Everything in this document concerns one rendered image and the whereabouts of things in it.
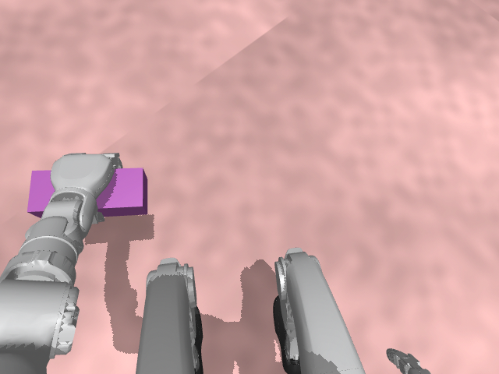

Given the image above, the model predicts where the right robot hand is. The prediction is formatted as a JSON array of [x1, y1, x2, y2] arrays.
[[386, 348, 431, 374]]

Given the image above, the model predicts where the left robot arm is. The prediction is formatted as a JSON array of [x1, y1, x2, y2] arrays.
[[0, 187, 97, 374]]

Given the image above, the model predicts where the left robot hand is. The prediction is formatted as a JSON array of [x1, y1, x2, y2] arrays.
[[51, 153, 123, 224]]

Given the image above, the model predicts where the carton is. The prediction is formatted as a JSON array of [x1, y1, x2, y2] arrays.
[[27, 168, 147, 218]]

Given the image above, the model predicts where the right robot foot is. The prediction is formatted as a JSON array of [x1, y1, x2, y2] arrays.
[[273, 296, 301, 374]]

